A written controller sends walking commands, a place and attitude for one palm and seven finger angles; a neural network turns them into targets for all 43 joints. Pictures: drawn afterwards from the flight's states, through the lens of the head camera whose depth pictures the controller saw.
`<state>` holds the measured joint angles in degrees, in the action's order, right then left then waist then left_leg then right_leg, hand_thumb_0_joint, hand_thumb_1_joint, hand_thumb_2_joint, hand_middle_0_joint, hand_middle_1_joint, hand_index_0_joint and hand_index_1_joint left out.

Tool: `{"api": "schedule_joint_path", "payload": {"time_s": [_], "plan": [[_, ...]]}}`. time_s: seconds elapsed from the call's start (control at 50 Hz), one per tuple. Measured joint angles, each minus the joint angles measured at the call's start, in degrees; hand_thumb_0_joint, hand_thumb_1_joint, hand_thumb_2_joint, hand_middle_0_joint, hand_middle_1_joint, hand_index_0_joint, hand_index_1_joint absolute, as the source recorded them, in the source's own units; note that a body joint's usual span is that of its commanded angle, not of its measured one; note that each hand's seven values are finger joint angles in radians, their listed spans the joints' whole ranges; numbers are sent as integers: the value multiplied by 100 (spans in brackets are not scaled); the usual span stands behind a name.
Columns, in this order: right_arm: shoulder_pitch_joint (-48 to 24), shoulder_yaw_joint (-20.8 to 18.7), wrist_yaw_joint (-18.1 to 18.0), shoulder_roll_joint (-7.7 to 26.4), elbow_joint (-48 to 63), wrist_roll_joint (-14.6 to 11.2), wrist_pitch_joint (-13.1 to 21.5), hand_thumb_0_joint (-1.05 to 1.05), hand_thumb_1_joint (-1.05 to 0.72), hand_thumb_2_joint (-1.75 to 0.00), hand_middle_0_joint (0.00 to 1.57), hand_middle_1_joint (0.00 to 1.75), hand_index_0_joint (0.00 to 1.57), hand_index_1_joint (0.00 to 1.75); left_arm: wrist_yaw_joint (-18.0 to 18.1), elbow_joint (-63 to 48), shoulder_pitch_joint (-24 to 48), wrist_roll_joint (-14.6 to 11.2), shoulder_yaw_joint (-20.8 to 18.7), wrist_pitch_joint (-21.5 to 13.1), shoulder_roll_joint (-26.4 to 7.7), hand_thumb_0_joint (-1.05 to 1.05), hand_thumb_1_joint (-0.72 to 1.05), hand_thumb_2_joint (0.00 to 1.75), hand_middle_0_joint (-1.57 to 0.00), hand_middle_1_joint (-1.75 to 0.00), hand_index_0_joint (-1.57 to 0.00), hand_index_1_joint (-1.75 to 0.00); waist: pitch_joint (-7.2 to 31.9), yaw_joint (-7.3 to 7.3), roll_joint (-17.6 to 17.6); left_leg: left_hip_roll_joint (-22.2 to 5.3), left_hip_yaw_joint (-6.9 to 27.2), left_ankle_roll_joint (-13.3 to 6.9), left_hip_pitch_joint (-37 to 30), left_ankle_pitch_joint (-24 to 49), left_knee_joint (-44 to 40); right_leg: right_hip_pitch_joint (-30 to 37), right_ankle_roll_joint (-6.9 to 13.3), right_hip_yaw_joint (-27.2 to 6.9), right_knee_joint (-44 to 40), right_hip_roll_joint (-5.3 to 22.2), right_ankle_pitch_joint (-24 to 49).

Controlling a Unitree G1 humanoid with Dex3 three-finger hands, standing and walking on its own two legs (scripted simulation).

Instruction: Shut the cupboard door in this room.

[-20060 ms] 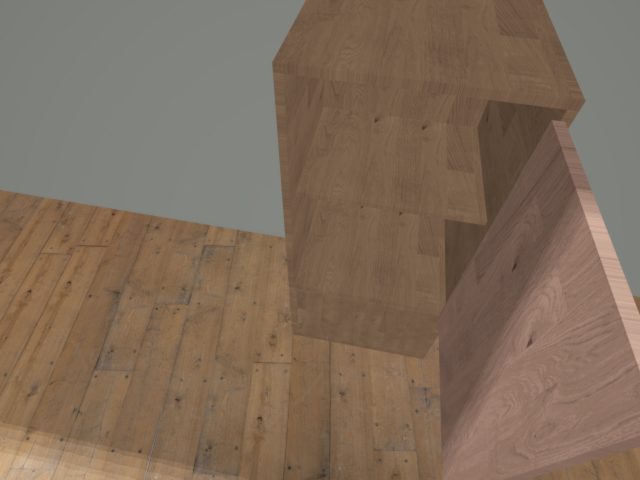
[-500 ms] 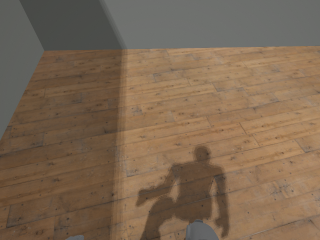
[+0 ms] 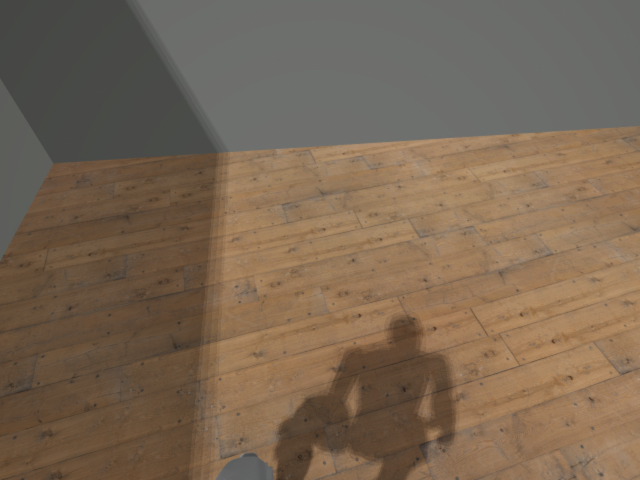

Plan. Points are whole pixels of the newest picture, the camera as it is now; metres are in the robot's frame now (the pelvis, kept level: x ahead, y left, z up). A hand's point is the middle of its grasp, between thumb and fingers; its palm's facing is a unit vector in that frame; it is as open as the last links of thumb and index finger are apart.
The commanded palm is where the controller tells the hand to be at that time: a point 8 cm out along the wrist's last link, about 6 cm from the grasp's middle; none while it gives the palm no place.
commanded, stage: turn to face it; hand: left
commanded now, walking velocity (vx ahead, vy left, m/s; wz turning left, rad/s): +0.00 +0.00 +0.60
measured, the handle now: out of the picture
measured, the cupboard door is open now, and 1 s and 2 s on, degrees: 39 39 39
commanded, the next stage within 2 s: none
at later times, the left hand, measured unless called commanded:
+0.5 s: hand (166, 457) +0.18 +0.24 -0.17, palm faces +0.23 -0.95 -0.23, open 7.4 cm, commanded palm none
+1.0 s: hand out of the picture +0.08 +0.18 -0.17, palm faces +0.53 -0.81 -0.25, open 7.4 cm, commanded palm none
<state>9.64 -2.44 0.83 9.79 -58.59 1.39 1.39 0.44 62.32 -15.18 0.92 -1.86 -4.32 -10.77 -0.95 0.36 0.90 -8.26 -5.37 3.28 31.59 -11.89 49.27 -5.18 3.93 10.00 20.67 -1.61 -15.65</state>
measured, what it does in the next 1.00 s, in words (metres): walks ahead, turning left: left foot, then right foot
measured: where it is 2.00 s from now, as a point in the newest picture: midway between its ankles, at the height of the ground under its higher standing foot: outside the picture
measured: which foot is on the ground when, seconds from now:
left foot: up 0.00-0.14, down 0.16-0.64, up 0.66-1.00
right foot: down 0.00-0.16, up 0.18-0.62, down 0.64-1.00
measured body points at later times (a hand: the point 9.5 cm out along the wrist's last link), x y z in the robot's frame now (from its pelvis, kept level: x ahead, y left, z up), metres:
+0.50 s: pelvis +0.12 +0.03 -0.01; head +0.16 +0.05 +0.44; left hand +0.17 +0.29 -0.15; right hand +0.22 -0.20 -0.15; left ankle +0.15 +0.13 -0.74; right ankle +0.16 -0.13 -0.69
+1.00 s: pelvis +0.14 -0.02 -0.01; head +0.19 +0.00 +0.44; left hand +0.05 +0.22 -0.15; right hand +0.37 -0.20 -0.15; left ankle +0.05 +0.09 -0.71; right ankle +0.17 -0.13 -0.74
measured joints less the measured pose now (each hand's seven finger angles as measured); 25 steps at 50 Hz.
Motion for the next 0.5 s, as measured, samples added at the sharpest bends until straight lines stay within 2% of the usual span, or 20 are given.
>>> {"api": "schedule_joint_path", "payload": {"time_s": [0.08,0.14,0.16,0.2,0.24,0.26,0.3,0.38,0.5], "plan": [[-218,46,28,-2,8,-18,5,0,-92,-90,20,30,20,29,24,187,-250,18,66,12,76,-1,92,90,-20,-30,-20,-30,-55,119,-62,185,-78,-121,-289,40,-779,402,-157,136,-11,60,-329],[-260,89,24,-1,42,-4,33,0,-91,-90,20,30,20,29,50,279,-443,21,84,74,119,0,91,90,-20,-30,-20,-30,-125,156,-178,407,-226,-264,-705,316,-1360,522,-335,273,450,240,-801],[-245,96,22,18,80,15,63,0,-91,-90,20,30,20,29,53,295,-510,8,86,115,140,0,91,90,-20,-30,-20,-30,-140,156,-190,462,-249,-411,-866,466,-1512,384,-408,301,947,332,-1000],[-258,110,-14,0,152,10,95,0,-91,-90,20,30,20,29,64,269,-478,-42,83,245,130,0,91,90,-20,-30,-20,-30,-240,152,-306,603,-282,-676,-846,3,-1261,-305,-566,26,2649,504,-1385],[-223,129,-64,1,197,-16,81,0,-91,-90,20,30,20,29,90,180,-357,-47,64,363,125,0,91,90,-20,-30,-20,-30,-304,150,-303,664,-264,-773,-888,-200,-1226,-1020,-671,-303,3962,497,-1552],[-187,125,-88,1,209,-20,61,0,-91,-90,20,30,20,29,85,120,-264,-39,43,405,116,0,91,90,-20,-30,-20,-30,-330,136,-283,694,-230,-744,-937,-181,-1307,-1310,-713,-400,4289,517,-1475],[-100,121,-113,-5,210,-15,9,0,-91,-90,20,30,20,29,74,-52,-54,-24,-6,463,86,0,91,90,-20,-30,-20,-30,-370,114,-252,769,-151,-749,-1035,-86,-1527,-1767,-786,-556,4432,602,-1215],[83,58,-121,34,216,-11,-97,0,-93,-90,20,30,21,30,75,-448,334,-3,-103,536,-2,0,91,90,-20,-30,-20,-30,-361,23,-206,891,64,-759,-1139,75,-1864,-2315,-880,-805,4130,740,-784],[307,-44,-62,103,303,32,-232,0,-92,-90,21,30,21,30,82,-871,780,4,-187,639,-146,0,91,90,-20,-30,-20,-30,-258,-164,-120,947,463,-626,-1109,141,-1993,-2330,-950,-897,3439,675,-657]]}}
